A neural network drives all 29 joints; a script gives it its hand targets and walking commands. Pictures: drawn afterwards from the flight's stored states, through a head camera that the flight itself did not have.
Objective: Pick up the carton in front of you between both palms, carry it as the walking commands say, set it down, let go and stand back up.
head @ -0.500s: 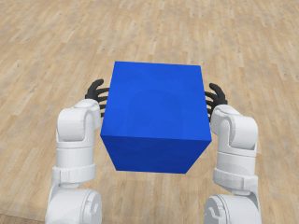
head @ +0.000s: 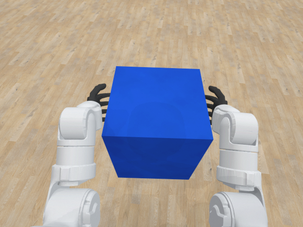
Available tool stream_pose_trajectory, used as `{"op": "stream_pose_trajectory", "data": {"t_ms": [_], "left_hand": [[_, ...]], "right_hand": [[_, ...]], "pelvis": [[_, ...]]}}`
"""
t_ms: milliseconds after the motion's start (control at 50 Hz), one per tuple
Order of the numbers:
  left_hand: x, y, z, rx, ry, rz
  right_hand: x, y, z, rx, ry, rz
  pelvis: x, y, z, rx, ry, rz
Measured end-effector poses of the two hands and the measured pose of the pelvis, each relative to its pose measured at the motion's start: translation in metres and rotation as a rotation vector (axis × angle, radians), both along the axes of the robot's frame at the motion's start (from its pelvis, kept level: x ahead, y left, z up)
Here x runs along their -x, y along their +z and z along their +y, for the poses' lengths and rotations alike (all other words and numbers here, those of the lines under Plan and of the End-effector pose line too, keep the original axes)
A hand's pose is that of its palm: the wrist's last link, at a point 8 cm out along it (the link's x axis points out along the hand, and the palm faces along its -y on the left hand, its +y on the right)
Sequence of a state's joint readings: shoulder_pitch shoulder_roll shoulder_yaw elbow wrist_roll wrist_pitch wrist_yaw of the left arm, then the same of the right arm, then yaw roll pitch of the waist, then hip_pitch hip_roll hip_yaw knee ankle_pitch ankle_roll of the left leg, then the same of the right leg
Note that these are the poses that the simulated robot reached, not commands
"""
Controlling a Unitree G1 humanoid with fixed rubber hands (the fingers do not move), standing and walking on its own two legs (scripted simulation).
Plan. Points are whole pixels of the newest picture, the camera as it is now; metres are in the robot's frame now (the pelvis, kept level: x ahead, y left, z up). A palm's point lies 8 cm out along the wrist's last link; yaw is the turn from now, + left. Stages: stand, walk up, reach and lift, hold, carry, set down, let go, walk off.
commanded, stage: carry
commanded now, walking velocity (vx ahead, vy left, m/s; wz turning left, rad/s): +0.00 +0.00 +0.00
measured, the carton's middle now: (155, 127) +0.38 +0.00 +0.04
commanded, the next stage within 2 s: none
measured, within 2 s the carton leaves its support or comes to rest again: neither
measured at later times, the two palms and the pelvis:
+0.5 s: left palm (125, 125) +0.44 +0.10 -0.04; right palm (213, 128) +0.45 -0.20 -0.06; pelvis +0.08 -0.05 -0.11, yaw +2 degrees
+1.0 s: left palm (117, 134) +0.35 +0.10 +0.04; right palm (229, 140) +0.35 -0.20 +0.04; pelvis +0.02 -0.04 -0.10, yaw -2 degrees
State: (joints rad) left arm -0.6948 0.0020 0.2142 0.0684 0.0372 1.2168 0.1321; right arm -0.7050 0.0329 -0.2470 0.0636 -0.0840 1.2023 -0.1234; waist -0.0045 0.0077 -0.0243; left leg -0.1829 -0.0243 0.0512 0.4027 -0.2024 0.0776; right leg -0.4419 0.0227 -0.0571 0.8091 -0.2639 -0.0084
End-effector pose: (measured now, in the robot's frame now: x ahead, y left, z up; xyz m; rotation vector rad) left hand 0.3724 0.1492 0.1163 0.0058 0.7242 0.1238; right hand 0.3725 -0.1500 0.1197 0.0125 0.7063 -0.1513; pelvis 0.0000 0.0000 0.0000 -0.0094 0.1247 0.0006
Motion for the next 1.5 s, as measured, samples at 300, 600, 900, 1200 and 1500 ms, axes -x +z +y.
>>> {"op": "stream_pose_trajectory", "data": {"t_ms": [300, 600, 900, 1200, 1500], "left_hand": [[-0.073, -0.117, -0.043, -0.059, 0.002, 0.031], [-0.047, -0.158, -0.054, -0.004, 0.062, 0.056], [0.008, -0.072, -0.053, -0.013, -0.012, -0.117], [0.015, -0.094, -0.045, -0.040, -0.037, 0.045], [-0.028, -0.100, -0.038, -0.032, -0.061, 0.028]], "right_hand": [[-0.077, -0.130, -0.043, -0.014, 0.040, 0.030], [-0.053, -0.173, -0.054, -0.046, 0.022, 0.057], [0.012, -0.078, -0.054, 0.002, -0.002, -0.116], [0.021, -0.099, -0.046, 0.020, 0.012, 0.046], [-0.013, -0.104, -0.038, 0.024, -0.019, 0.030]], "pelvis": [[-0.088, -0.122, -0.033, -0.051, -0.013, -0.091], [-0.061, -0.110, -0.048, -0.109, 0.018, -0.020], [-0.028, -0.113, -0.040, -0.113, -0.029, -0.134], [-0.019, -0.107, -0.031, -0.113, -0.055, -0.156], [-0.042, -0.111, -0.011, -0.078, -0.029, -0.118]]}}
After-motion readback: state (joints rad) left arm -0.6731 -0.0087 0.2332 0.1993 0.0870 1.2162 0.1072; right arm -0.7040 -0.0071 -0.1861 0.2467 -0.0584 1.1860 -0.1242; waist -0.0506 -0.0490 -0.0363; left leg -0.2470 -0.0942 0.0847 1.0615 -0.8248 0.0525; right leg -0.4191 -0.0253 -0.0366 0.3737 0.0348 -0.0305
